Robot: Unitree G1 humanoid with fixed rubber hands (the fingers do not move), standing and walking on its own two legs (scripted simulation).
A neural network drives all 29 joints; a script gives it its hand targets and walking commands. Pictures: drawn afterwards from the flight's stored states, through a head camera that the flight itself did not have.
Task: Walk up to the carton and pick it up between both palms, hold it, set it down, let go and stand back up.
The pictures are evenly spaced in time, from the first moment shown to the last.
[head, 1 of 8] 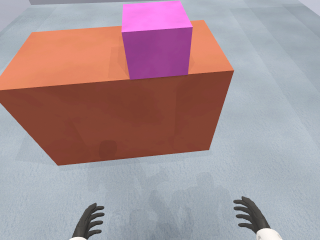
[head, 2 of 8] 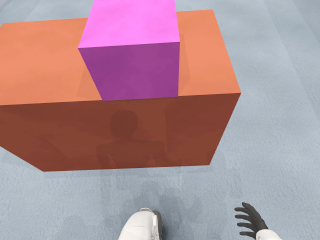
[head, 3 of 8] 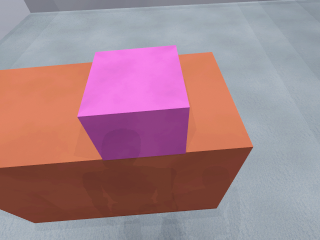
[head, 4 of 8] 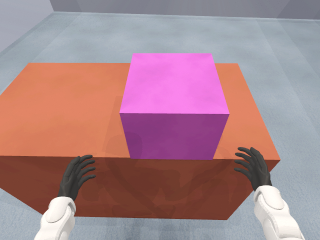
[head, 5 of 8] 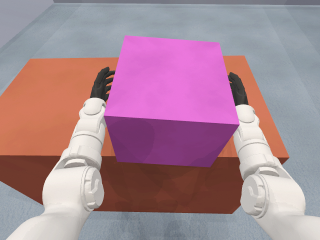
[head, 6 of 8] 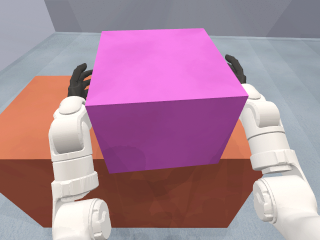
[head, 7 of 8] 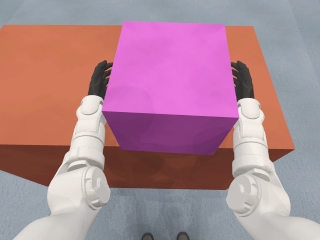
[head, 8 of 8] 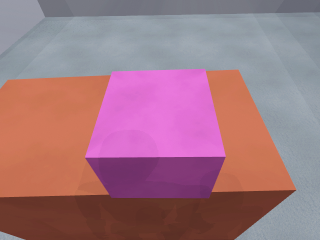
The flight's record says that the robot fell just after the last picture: yes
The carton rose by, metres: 0.17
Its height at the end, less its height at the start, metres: +0.00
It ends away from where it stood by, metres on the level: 0.02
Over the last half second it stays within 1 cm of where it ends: yes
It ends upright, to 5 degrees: yes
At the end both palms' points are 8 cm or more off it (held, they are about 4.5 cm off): yes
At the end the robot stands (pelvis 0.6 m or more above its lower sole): yes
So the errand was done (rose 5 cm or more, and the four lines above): yes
